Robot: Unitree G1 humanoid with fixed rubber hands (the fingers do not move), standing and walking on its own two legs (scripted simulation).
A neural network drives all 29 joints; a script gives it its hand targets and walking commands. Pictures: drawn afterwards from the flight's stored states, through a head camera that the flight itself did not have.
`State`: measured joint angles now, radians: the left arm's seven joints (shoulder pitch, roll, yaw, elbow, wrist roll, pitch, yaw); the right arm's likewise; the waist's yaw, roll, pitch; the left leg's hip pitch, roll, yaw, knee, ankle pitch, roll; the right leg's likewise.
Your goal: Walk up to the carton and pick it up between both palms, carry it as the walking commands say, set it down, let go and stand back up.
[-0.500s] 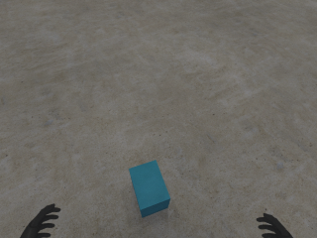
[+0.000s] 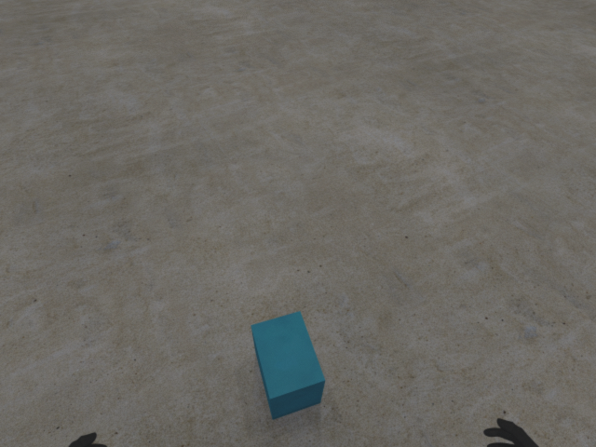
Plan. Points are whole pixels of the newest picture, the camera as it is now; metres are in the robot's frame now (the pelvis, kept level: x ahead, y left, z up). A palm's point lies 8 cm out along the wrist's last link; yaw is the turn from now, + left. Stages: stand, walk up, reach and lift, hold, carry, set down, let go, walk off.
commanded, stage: walk up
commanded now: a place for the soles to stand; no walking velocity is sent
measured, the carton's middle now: (286, 365) +0.49 +0.04 -0.66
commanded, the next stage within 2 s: none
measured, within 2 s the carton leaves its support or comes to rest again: neither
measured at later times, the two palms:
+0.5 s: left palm out of the picture +0.11 +0.30 -0.09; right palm out of the picture +0.12 -0.30 -0.09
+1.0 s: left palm out of the picture +0.16 +0.21 -0.10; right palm (591, 416) +0.21 -0.41 -0.09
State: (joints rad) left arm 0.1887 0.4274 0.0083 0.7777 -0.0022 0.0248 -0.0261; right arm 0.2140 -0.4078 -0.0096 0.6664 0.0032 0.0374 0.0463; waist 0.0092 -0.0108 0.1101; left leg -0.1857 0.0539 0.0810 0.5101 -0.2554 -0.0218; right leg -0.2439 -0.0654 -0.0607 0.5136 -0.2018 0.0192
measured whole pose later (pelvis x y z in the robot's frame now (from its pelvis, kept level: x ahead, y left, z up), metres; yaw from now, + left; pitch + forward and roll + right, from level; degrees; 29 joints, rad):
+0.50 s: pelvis +0.01 +0.00 +0.00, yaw +2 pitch -2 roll +0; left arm 0.19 0.40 0.01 0.79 0.00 0.01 -0.02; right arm 0.23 -0.39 -0.02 0.74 0.00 0.02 0.04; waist 0.00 -0.01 0.08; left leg -0.19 0.05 0.05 0.49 -0.25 -0.03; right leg -0.24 -0.07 -0.08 0.50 -0.22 0.02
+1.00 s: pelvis +0.09 -0.10 -0.02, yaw +12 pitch -2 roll +1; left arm 0.20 0.39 0.01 0.61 0.05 0.07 -0.02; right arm 0.40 -0.44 -0.06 0.61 -0.02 0.03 -0.03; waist -0.02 -0.01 0.15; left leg -0.36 -0.01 0.01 0.83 -0.51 -0.01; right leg -0.31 -0.11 -0.11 0.69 -0.32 0.03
